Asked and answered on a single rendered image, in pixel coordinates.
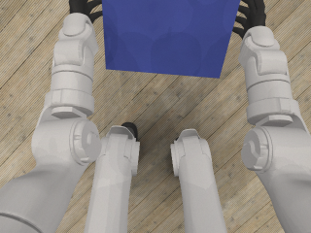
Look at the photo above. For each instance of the right robot thigh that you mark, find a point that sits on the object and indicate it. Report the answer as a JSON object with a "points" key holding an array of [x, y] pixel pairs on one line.
{"points": [[201, 202]]}

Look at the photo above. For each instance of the left robot upper arm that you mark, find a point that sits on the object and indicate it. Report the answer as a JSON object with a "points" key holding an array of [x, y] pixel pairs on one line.
{"points": [[36, 202]]}

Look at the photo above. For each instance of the robot right forearm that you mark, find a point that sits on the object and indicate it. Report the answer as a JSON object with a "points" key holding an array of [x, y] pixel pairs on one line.
{"points": [[268, 83]]}

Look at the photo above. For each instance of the right robot upper arm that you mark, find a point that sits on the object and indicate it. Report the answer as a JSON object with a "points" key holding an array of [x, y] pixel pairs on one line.
{"points": [[281, 158]]}

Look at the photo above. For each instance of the robot left shin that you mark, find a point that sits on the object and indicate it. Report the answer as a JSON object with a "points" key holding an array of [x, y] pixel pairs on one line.
{"points": [[116, 129]]}

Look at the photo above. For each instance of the left robot hand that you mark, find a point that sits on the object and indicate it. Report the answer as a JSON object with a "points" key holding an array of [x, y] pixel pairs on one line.
{"points": [[84, 7]]}

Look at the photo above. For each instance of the right robot hand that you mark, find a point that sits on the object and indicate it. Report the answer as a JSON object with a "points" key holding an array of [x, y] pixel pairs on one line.
{"points": [[254, 16]]}

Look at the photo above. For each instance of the robot left forearm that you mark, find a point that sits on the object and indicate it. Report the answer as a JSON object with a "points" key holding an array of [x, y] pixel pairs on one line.
{"points": [[70, 95]]}

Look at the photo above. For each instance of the carton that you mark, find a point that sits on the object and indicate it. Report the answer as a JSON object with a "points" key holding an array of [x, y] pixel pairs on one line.
{"points": [[171, 37]]}

